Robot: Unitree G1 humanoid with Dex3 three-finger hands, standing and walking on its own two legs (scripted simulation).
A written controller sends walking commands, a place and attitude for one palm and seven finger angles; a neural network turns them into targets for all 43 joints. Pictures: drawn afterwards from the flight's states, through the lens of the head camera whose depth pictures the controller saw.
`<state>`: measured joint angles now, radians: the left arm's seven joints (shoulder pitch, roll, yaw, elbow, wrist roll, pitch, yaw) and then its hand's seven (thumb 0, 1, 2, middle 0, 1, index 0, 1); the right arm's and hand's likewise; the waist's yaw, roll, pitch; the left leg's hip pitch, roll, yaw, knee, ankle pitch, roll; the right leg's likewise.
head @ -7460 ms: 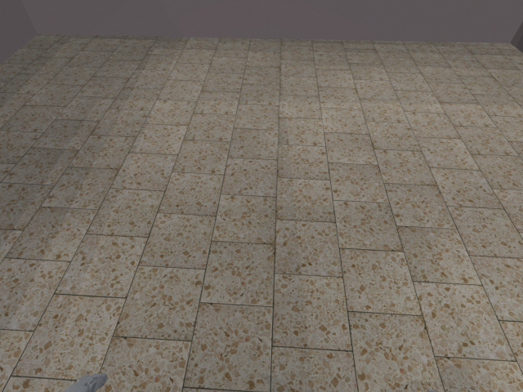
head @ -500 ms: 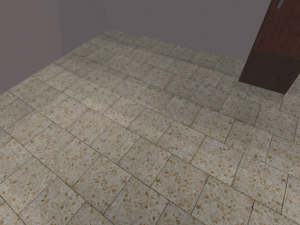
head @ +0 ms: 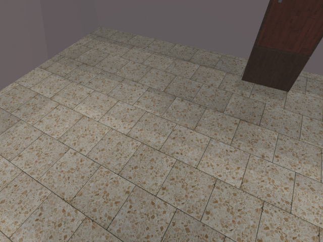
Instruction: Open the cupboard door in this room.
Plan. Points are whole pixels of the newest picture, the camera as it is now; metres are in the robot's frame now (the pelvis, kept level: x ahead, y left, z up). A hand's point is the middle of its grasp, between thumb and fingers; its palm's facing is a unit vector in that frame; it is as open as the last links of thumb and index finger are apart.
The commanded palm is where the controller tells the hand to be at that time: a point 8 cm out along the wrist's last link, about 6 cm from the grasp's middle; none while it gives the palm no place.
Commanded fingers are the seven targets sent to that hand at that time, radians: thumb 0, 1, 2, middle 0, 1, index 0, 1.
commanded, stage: stand and wait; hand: left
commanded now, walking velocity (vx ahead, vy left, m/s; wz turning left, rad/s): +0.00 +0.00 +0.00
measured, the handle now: out of the picture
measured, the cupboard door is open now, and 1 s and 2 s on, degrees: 0 0 0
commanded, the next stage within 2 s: turn or walk to find it in 0.06 s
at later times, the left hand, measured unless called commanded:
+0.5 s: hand out of the picture +0.06 +0.17 -0.16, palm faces -0.08 -0.96 -0.28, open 7.4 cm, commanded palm none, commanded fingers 0.00 0.90 0.90 -0.20 -0.30 -0.20 -0.30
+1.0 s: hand out of the picture +0.02 +0.18 -0.17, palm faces -0.04 -0.98 -0.18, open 7.3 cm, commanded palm none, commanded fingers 0.00 0.90 0.90 -0.20 -0.30 -0.20 -0.30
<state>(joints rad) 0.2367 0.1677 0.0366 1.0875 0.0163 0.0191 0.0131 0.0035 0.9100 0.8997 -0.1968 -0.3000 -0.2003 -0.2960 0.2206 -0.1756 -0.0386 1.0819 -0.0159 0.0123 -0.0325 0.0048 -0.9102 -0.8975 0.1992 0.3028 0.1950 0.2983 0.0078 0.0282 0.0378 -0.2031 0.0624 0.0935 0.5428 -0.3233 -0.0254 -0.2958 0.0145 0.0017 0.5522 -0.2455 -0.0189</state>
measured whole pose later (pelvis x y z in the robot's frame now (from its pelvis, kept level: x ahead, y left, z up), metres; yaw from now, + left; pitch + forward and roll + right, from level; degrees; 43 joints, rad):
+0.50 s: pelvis +0.00 -0.02 -0.01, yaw -7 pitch +0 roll +1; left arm 0.23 0.16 0.04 1.03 0.02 0.00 0.02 0.00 0.91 0.90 -0.20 -0.30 -0.20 -0.30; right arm 0.21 -0.21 -0.06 1.06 -0.01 0.04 -0.03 0.01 -0.91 -0.90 0.20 0.30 0.19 0.30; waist 0.00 0.07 0.08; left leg -0.34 0.07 0.07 0.89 -0.51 -0.03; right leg -0.30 0.01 -0.09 0.62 -0.33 -0.07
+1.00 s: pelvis +0.00 +0.01 +0.01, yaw -5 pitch -2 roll +0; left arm 0.25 0.16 0.00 1.15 0.00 -0.01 0.02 0.00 0.91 0.90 -0.20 -0.30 -0.20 -0.30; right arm 0.22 -0.17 0.00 1.13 -0.01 -0.01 -0.03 0.00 -0.93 -0.90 0.20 0.30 0.19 0.30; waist 0.02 -0.01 0.02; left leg -0.12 0.02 0.05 0.41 -0.25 0.00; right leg -0.14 -0.01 -0.10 0.39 -0.21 -0.01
